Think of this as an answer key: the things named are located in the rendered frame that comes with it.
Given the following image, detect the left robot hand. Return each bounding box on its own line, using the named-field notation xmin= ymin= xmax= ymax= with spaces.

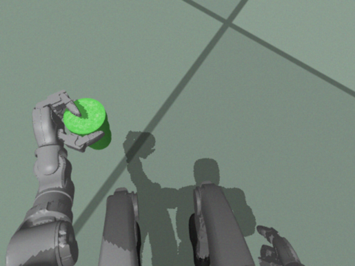
xmin=32 ymin=90 xmax=105 ymax=153

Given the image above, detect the right robot foot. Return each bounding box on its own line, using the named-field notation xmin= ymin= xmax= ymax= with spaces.
xmin=189 ymin=213 xmax=210 ymax=266

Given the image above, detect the left robot arm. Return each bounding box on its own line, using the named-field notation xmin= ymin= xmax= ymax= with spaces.
xmin=6 ymin=144 xmax=79 ymax=266

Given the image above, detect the right robot hand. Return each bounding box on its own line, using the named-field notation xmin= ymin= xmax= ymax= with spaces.
xmin=256 ymin=226 xmax=301 ymax=266

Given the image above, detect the cup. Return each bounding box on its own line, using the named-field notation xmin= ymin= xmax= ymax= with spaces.
xmin=63 ymin=98 xmax=111 ymax=150

